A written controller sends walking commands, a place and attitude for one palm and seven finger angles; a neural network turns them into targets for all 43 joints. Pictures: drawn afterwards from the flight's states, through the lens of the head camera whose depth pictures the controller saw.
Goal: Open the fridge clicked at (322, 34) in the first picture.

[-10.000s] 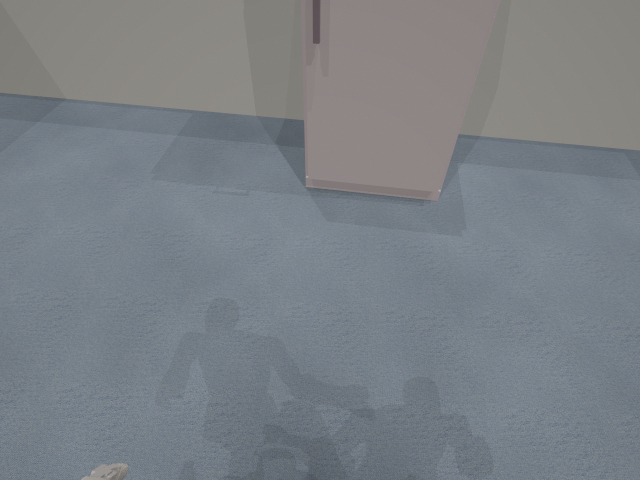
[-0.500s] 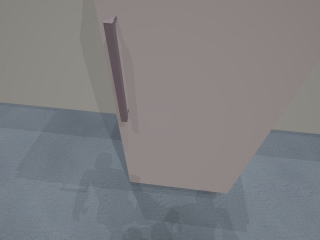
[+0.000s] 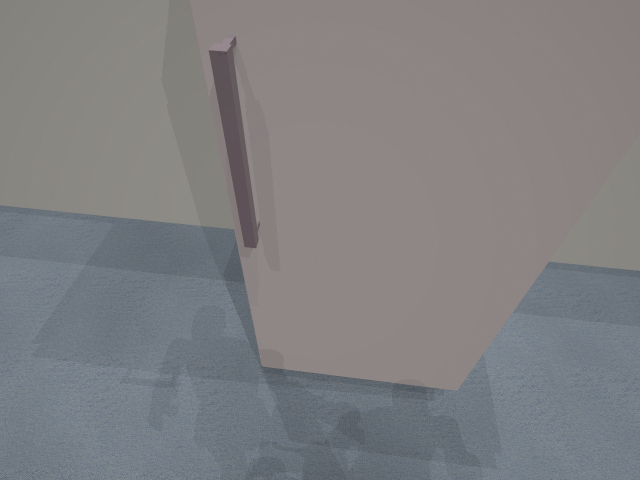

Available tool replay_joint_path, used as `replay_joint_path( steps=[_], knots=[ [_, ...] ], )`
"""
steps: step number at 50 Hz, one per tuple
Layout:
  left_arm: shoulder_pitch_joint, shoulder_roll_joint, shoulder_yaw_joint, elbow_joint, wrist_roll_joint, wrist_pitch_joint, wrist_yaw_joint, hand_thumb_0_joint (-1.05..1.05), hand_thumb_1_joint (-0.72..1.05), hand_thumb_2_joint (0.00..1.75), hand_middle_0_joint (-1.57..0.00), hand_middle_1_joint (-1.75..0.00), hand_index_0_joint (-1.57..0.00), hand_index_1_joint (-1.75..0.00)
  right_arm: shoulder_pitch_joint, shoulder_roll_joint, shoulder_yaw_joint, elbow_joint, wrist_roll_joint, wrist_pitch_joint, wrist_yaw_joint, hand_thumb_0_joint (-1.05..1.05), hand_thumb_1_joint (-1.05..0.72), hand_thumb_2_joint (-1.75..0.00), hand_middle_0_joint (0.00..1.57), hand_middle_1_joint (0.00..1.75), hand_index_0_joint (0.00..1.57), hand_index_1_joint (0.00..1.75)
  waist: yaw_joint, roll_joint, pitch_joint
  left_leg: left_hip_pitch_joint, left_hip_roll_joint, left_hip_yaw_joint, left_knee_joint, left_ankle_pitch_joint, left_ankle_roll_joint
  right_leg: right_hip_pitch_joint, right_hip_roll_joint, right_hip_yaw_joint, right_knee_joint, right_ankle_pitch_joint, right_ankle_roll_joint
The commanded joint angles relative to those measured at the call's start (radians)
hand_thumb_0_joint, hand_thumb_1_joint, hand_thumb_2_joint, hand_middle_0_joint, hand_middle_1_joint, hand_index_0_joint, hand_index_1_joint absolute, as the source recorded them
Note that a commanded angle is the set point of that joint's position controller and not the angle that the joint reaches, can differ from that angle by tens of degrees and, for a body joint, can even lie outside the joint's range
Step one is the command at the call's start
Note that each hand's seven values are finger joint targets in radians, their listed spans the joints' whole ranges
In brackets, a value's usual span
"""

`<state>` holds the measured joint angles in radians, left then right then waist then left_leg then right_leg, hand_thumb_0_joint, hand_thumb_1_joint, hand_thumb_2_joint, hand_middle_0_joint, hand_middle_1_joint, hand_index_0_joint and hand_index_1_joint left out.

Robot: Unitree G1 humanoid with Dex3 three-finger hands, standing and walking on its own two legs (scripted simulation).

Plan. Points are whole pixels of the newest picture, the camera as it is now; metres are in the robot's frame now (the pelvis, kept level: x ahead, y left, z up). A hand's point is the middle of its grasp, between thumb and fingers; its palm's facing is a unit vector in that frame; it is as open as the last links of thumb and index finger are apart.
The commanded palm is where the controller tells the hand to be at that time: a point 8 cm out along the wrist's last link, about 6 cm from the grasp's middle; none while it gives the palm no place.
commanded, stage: look again from close up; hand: left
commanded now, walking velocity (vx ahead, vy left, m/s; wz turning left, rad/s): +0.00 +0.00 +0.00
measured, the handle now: (242, 159) +0.54 +0.16 +0.12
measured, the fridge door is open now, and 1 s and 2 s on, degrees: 0 0 0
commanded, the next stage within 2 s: none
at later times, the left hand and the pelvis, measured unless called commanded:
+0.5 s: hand out of the picture +0.07 +0.24 -0.16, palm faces -0.01 -0.94 -0.33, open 7.4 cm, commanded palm none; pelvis +0.01 -0.01 +0.00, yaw +0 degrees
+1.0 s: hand out of the picture +0.08 +0.24 -0.16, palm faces -0.02 -0.94 -0.33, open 7.4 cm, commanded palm none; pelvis +0.01 -0.01 +0.00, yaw +0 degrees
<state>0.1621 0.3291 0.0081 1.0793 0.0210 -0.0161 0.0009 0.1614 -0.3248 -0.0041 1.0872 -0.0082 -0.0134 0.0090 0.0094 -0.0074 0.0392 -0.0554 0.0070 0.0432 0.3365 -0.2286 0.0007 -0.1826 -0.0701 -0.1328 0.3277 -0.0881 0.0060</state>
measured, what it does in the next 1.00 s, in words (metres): stands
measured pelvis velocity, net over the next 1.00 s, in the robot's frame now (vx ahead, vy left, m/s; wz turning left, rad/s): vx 0.01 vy -0.01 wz -0.01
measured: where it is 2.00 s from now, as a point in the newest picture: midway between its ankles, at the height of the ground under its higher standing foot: outside the picture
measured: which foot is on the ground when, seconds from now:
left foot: down 0.00-1.00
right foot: down 0.00-1.00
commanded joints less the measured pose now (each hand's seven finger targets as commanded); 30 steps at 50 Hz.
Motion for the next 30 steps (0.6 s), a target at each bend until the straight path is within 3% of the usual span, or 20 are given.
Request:
replay_joint_path(
  steps=[1, 9, 16, 30],
  knots=[
    [-0.028, 0.195, 0.034, -0.055, -0.004, -0.023, 0.016, 0.0, 0.9, 0.9, -0.2, -0.3, -0.2, -0.3, -0.024, -0.205, -0.038, -0.057, -0.003, -0.019, -0.015, 0.0, -0.9, -0.9, 0.2, 0.3, 0.2, 0.3, -0.003, 0.015, -0.035, -0.134, 0.12, -0.102, -0.097, 0.08, 0.017, 0.129, -0.102, 0.134, -0.045, 0.035, -0.028],
    [-0.034, 0.201, 0.033, -0.049, -0.005, -0.022, 0.014, 0.0, 0.9, 0.9, -0.2, -0.3, -0.2, -0.3, -0.03, -0.211, -0.035, -0.051, -0.003, -0.019, -0.015, 0.0, -0.9, -0.9, 0.2, 0.3, 0.2, 0.3, -0.002, 0.015, -0.037, -0.126, 0.12, -0.101, -0.109, 0.066, 0.016, 0.134, -0.102, 0.14, -0.057, 0.023, -0.029],
    [-0.037, 0.203, 0.033, -0.045, -0.005, -0.024, 0.016, 0.0, 0.9, 0.9, -0.2, -0.3, -0.2, -0.3, -0.025, -0.21, -0.032, -0.046, -0.003, -0.021, -0.017, 0.0, -0.9, -0.9, 0.2, 0.3, 0.2, 0.3, -0.002, 0.013, -0.048, -0.115, 0.127, -0.097, -0.108, 0.114, 0.014, 0.151, -0.101, 0.135, -0.049, 0.084, -0.03],
    [-0.036, 0.201, 0.035, -0.042, -0.004, -0.022, 0.014, 0.0, 0.9, 0.9, -0.2, -0.3, -0.2, -0.3, -0.019, -0.202, -0.03, -0.043, -0.004, -0.02, -0.017, 0.0, -0.9, -0.9, 0.2, 0.3, 0.2, 0.3, -0.001, 0.012, -0.028, -0.114, 0.127, -0.093, -0.12, 0.079, 0.014, 0.138, -0.098, 0.14, -0.066, 0.037, -0.029]
  ],
)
